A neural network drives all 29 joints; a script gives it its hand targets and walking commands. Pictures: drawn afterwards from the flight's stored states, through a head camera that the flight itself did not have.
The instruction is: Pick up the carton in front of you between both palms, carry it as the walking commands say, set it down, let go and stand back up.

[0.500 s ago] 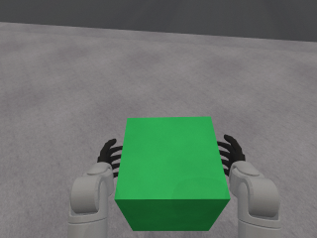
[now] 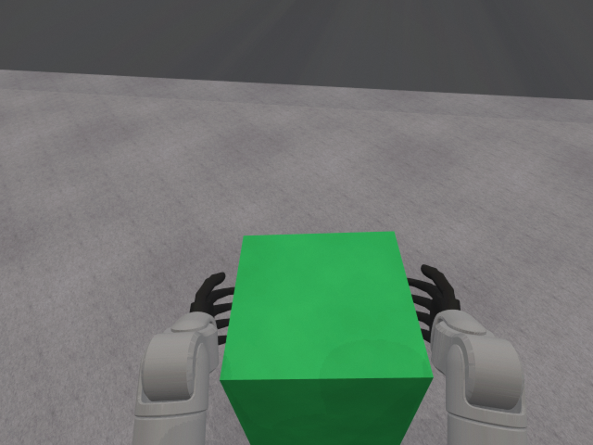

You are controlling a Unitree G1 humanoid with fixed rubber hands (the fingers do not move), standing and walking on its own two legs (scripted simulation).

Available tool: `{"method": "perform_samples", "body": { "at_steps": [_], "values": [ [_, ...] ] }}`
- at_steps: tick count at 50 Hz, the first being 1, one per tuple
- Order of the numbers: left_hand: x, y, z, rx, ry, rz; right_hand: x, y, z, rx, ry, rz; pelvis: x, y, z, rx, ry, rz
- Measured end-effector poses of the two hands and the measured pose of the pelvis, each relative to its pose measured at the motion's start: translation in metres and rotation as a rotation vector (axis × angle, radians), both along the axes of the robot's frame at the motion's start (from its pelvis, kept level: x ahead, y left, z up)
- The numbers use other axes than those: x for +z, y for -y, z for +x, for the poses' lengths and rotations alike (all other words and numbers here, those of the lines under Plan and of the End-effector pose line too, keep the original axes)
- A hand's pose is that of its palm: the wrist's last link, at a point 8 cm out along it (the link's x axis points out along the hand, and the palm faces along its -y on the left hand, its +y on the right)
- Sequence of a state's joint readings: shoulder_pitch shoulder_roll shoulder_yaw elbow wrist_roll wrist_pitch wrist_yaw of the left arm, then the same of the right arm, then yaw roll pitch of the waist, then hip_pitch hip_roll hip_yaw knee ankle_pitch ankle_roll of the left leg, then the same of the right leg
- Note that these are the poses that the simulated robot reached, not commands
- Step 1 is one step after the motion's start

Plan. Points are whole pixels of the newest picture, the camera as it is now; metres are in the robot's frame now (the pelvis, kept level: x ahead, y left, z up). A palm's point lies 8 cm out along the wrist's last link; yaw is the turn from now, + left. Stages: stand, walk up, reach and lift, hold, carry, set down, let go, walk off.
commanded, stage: carry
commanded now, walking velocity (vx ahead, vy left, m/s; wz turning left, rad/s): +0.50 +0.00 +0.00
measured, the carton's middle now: (321, 344) +0.27 +0.00 +0.00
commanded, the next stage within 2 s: none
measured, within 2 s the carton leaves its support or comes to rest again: neither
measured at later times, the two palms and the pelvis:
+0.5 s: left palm (230, 156) +0.61 +0.18 +0.09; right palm (385, 156) +0.59 -0.12 +0.10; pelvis +0.34 +0.05 +0.02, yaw -4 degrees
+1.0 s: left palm (259, 90) +0.93 +0.16 +0.08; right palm (373, 85) +0.95 -0.13 +0.09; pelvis +0.69 +0.01 +0.02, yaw +0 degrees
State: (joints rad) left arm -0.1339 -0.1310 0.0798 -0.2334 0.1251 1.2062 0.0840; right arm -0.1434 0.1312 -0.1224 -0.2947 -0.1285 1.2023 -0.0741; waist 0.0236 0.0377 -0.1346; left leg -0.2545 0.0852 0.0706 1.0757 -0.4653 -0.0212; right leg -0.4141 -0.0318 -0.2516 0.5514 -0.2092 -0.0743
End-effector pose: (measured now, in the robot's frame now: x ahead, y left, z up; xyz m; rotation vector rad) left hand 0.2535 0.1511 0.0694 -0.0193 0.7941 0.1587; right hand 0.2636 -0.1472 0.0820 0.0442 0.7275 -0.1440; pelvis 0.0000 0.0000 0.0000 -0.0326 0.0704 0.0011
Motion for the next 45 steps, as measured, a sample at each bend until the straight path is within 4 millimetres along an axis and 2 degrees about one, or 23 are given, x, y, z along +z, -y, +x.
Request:
{"method": "perform_samples", "body": {
  "at_steps": [4,7,12,17,24,28,32,35,38,41,45],
  "values": [
    [0.002,-0.008,0.036,0.042,-0.046,-0.001,0.002,-0.009,0.05,0.048,-0.045,-0.007,0.014,0.001,0.049,0.004,-0.01,0.02],
    [0.01,-0.013,0.075,0.05,-0.029,0.004,0.009,-0.013,0.09,0.057,-0.028,-0.006,0.021,-0.002,0.09,0.0,-0.02,0.034],
    [0.02,-0.022,0.156,0.027,0.042,-0.001,0.019,-0.022,0.162,0.034,0.043,-0.013,0.016,-0.017,0.166,-0.001,-0.018,0.037],
    [0.013,-0.037,0.249,-0.006,0.089,-0.03,0.018,-0.036,0.242,-0.001,0.09,-0.04,-0.003,-0.039,0.246,-0.031,0.001,0.058],
    [0.014,-0.03,0.346,-0.075,-0.012,-0.038,0.019,-0.031,0.319,-0.086,-0.011,-0.035,0.019,-0.052,0.328,-0.07,-0.034,0.018],
    [0.024,-0.025,0.401,-0.089,0.024,-0.038,0.031,-0.026,0.37,-0.1,0.024,-0.033,0.024,-0.049,0.379,-0.065,-0.042,0.006],
    [0.029,-0.02,0.457,-0.071,0.066,-0.031,0.035,-0.02,0.432,-0.081,0.067,-0.027,0.019,-0.04,0.438,-0.058,-0.035,0.009],
    [0.023,-0.014,0.501,-0.048,0.077,-0.018,0.025,-0.014,0.483,-0.056,0.077,-0.016,0.008,-0.027,0.487,-0.041,-0.013,0.011],
    [0.008,-0.008,0.542,-0.018,0.06,0.001,0.006,-0.008,0.535,-0.024,0.061,0.001,-0.006,-0.014,0.535,-0.009,0.009,0.004],
    [-0.002,-0.008,0.571,0.014,-0.022,0.005,-0.005,-0.008,0.574,0.011,-0.021,0.002,0.003,-0.006,0.572,0.007,0.006,0.014],
    [0.0,-0.01,0.608,0.043,-0.062,0.008,-0.003,-0.011,0.623,0.047,-0.06,-0.003,0.017,-0.002,0.619,0.006,-0.007,0.037]
  ]
}}
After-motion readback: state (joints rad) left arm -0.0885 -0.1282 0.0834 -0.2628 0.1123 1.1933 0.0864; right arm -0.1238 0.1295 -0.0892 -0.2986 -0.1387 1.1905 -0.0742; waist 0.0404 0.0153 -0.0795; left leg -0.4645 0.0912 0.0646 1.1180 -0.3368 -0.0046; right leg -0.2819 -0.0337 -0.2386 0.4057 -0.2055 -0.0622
